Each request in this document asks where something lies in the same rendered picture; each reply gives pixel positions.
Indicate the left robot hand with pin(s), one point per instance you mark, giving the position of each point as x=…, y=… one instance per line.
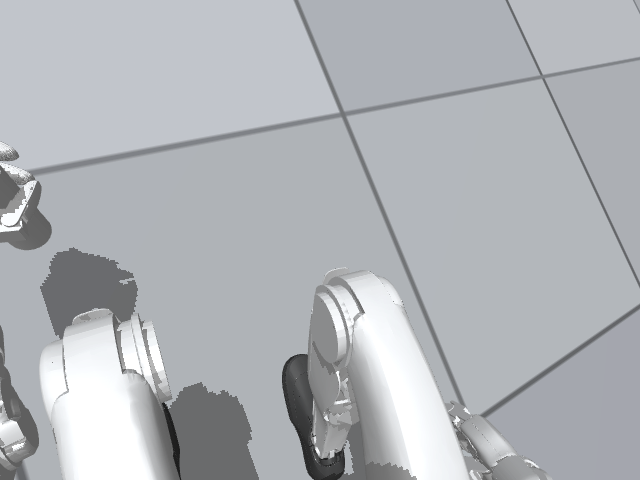
x=15, y=218

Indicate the left robot foot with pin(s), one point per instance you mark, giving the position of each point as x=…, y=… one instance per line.
x=173, y=436

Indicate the bottle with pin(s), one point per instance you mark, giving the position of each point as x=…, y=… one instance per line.
x=39, y=228

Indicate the right robot arm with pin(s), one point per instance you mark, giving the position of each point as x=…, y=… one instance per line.
x=517, y=467

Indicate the right robot hand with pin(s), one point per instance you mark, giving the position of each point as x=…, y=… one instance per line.
x=480, y=438

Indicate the right robot foot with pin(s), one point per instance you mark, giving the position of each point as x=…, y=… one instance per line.
x=299, y=402

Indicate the left robot arm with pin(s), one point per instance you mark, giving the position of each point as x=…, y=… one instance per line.
x=19, y=437

